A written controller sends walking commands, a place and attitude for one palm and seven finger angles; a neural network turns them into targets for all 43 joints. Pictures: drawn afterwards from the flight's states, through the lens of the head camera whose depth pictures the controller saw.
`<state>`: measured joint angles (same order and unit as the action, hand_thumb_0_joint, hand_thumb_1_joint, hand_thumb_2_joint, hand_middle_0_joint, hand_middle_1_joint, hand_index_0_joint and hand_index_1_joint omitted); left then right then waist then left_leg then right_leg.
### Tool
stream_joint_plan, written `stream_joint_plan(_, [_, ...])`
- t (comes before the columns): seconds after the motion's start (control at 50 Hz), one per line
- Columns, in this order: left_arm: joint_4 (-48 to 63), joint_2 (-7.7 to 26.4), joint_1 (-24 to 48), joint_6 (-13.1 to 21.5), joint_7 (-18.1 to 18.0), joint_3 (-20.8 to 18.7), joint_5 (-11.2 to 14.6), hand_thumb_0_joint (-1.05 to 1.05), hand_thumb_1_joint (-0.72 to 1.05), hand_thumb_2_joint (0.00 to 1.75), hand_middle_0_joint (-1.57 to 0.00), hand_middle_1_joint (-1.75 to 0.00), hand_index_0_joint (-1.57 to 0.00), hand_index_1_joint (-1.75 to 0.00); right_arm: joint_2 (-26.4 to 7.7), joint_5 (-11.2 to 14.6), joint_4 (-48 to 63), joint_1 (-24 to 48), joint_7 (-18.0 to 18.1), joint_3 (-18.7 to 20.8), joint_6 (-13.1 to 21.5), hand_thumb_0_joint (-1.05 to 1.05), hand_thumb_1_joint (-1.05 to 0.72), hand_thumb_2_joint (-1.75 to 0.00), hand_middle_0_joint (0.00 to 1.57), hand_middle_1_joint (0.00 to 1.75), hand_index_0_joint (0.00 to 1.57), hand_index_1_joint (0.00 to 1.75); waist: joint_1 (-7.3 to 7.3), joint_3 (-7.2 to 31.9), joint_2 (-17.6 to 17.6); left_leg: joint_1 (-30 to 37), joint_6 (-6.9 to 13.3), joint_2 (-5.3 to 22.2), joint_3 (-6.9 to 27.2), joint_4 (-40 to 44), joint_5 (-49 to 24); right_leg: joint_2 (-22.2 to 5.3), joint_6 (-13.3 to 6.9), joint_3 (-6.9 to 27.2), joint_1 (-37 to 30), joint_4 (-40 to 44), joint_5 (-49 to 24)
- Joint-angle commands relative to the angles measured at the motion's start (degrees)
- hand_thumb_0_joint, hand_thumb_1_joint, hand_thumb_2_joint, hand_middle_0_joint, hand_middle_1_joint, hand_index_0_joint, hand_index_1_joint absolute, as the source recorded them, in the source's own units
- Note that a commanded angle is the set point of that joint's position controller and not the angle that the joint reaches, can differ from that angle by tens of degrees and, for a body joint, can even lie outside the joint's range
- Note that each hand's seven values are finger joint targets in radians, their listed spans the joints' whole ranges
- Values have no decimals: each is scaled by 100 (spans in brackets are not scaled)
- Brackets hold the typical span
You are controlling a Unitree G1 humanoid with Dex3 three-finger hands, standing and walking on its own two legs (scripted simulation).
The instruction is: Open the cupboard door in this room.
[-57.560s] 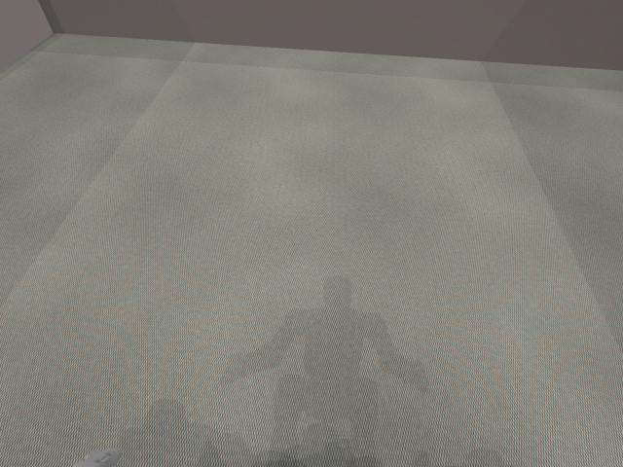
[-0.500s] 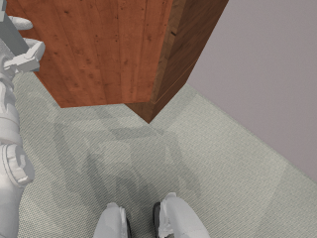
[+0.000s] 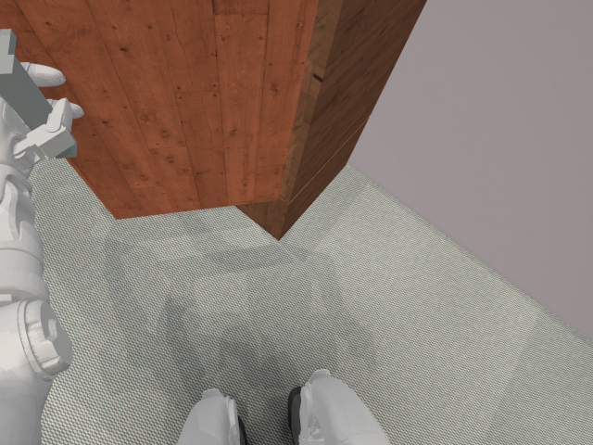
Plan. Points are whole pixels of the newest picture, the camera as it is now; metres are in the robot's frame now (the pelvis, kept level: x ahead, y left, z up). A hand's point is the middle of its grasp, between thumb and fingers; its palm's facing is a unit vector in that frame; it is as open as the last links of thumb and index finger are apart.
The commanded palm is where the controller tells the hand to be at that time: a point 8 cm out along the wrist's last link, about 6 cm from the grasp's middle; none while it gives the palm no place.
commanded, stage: pull the door open along its arc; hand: left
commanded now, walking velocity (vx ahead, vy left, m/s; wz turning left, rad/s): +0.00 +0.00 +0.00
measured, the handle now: (39, 99) +0.55 +0.27 +0.05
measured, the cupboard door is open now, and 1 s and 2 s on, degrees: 50 94 95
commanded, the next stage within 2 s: open thumb and fingers to let go in 0.80 s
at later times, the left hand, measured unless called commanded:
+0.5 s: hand (118, 235) +0.37 +0.17 +0.05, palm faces +0.44 -0.90 +0.03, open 6.1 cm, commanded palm +0.30 +0.23 +0.05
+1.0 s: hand (201, 292) +0.30 +0.08 +0.05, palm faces +0.51 -0.86 -0.02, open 6.3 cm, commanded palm +0.25 +0.13 +0.05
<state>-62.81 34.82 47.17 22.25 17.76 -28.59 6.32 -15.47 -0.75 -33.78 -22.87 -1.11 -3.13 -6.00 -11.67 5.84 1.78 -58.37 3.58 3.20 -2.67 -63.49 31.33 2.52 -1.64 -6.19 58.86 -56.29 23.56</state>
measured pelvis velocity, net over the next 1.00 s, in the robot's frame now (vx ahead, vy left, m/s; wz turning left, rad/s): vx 0.00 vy -0.05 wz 0.09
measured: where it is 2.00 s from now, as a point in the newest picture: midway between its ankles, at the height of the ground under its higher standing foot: outside the picture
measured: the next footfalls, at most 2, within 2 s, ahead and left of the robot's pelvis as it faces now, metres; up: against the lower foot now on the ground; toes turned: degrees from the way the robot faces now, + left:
none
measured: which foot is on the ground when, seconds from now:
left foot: down 0.00-1.00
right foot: down 0.00-1.00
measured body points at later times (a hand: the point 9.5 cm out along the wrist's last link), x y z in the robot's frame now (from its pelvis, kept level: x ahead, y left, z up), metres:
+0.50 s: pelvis +0.01 -0.01 +0.01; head +0.10 +0.00 +0.45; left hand +0.34 +0.21 +0.05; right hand +0.17 -0.23 -0.10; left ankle -0.02 +0.07 -0.66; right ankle +0.02 -0.11 -0.66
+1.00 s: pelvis +0.00 -0.05 +0.01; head +0.07 -0.06 +0.46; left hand +0.27 +0.13 +0.05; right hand +0.17 -0.27 -0.11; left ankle -0.02 +0.07 -0.66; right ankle +0.02 -0.11 -0.66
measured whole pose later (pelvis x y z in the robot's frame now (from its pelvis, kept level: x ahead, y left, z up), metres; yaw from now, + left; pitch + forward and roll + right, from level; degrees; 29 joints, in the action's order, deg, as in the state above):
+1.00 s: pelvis +0.00 -0.05 +0.01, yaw +5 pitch +15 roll +1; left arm -15.4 -4.1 -2.3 23.6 -31.9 4.3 -4.3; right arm -11.7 -4.4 -35.2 -12.0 -1.1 1.2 1.0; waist -1.1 8.3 0.6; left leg -44.6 -0.7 0.3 -0.6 -58.8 29.5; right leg 0.1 -5.5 -7.4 47.3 -58.7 27.1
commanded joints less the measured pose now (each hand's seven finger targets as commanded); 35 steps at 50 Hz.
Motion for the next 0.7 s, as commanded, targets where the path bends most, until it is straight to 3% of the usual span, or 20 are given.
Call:
stream_joint_plan(0.0, [1670,1358,751,427,163,-53,295,0,90,90,-40,-135,-40,-135,-1088,58,384,-934,39,460,31,0,-90,-90,20,30,20,30,463,3149,877,2319,-234,-84,624,796,-3947,116,31,358,-2088,408,-2513])
stream_joint_plan(0.06, [2275,932,-65,434,154,72,504,0,90,90,-40,-135,-40,-135,-1027,101,526,-789,5,520,59,0,-90,-90,20,30,20,30,606,3168,803,2478,-248,-86,568,926,-4214,98,30,341,-2317,462,-2713])
stream_joint_plan(0.1, [2586,630,-699,418,101,173,622,0,90,90,-40,-135,-40,-135,-987,136,622,-671,-31,553,99,0,-90,-90,20,30,20,30,688,3002,562,2316,-214,-118,479,1015,-4142,78,37,373,-2570,524,-2870])
stream_joint_plan(0.14, [3040,444,-1303,470,51,231,701,0,90,90,-40,-135,-40,-135,-943,156,699,-541,-56,582,156,0,-90,-90,20,30,20,30,814,2991,701,2354,-239,-118,441,1069,-4312,41,22,380,-2664,482,-2985])
stream_joint_plan(0.18, [3353,61,-2042,476,-13,409,806,0,90,90,-40,-135,-40,-135,-892,178,787,-380,-92,600,231,0,-90,-90,20,30,20,30,892,2711,492,2280,-243,-125,402,1153,-4288,32,25,363,-2743,504,-2987])
stream_joint_plan(0.2, [3888,-172,-2168,494,-838,-241,1134,0,90,90,-40,-135,-40,-135,-718,158,885,-164,-121,627,317,0,-90,-90,20,30,20,30,1299,2684,491,2114,-319,-162,368,1221,-4228,18,13,290,-2806,514,-2928])
stream_joint_plan(0.22, [3883,-541,-2746,474,-1275,57,1012,0,90,90,-40,-135,-40,-135,-705,134,853,-86,-162,620,388,0,-90,-90,20,30,20,30,1251,2509,405,2029,-348,-140,362,1223,-4163,17,3,272,-2747,442,-2870])
stream_joint_plan(0.28, [4497,-1128,-3300,522,-2285,242,751,0,90,90,-40,-135,-40,-135,-612,57,819,114,-273,651,462,0,-90,-90,20,30,20,30,1280,2392,226,1863,-424,-168,299,1203,-4031,-34,-17,306,-2834,282,-2944])
stream_joint_plan(0.34, [5059,-1459,-3484,568,-3194,478,273,0,90,90,-40,-135,-40,-135,-478,-75,830,307,-271,648,437,0,-90,-90,20,30,20,30,1386,2501,281,1915,-467,-180,308,1146,-4050,-84,-71,357,-2939,116,-2985])
stream_joint_plan(0.36, [5042,-1786,-3641,526,-3446,714,147,0,90,90,-40,-135,-40,-135,-435,-108,829,400,-272,637,419,0,-90,-90,20,30,20,30,1372,2358,186,1873,-470,-191,298,1127,-3920,-105,-72,350,-2884,115,-2927])
stream_joint_plan(0.42, [5255,-2033,-3430,491,-4098,1051,-282,0,90,90,-40,-135,-40,-135,-391,-195,849,642,-196,617,342,0,-90,-90,20,30,20,30,1316,2309,-234,1674,-416,-261,322,1114,-3204,-127,-73,417,-3019,152,-2718])
stream_joint_plan(0.5, [5511,-2522,-3557,474,-4250,1697,-565,0,90,90,-40,-135,-40,-135,-272,-217,806,819,-77,598,344,0,-90,-90,20,30,20,30,1269,2289,-227,1859,-409,-287,298,1154,-3010,-181,-49,451,-3087,283,-2748])
stream_joint_plan(0.52, [5593,-2607,-3583,486,-4238,1817,-571,0,90,90,-40,-135,-40,-135,-257,-232,831,828,-42,597,363,0,-90,-90,20,30,20,30,1235,2306,-449,1837,-383,-297,313,1150,-2911,-167,-45,463,-3178,324,-2758])
stream_joint_plan(0.56, [5711,-2844,-3823,508,-4213,2061,-584,0,90,90,-40,-135,-40,-135,-187,-220,822,961,-12,577,427,0,-90,-90,20,30,20,30,1265,2243,-232,1878,-378,-326,271,1196,-2729,-204,-28,483,-3206,395,-2683])
stream_joint_plan(0.62, [5830,-3029,-4084,524,-4242,2306,-582,0,90,90,-40,-135,-40,-135,-151,-233,826,1074,7,547,520,0,-90,-90,20,30,20,30,1222,2040,-398,1835,-351,-341,291,1206,-2527,-207,-25,493,-3200,496,-2557])
stream_joint_plan(0.68, [6083,-3230,-4478,546,-4344,2585,-678,0,90,90,-40,-135,-40,-135,-90,-255,855,1166,-26,547,632,0,-90,-90,20,30,20,30,1270,2017,-170,1858,-352,-370,243,1206,-2453,-264,-20,527,-3259,523,-2587])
